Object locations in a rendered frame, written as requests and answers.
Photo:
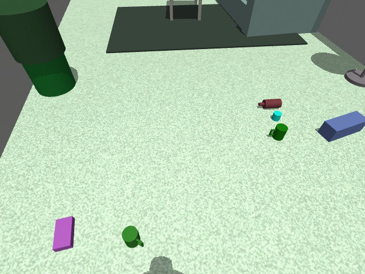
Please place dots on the potted plant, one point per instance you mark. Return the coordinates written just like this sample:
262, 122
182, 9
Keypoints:
29, 31

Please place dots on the sofa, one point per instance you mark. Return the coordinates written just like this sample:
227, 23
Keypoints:
270, 17

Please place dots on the floor lamp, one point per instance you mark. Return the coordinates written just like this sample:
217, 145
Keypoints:
356, 77

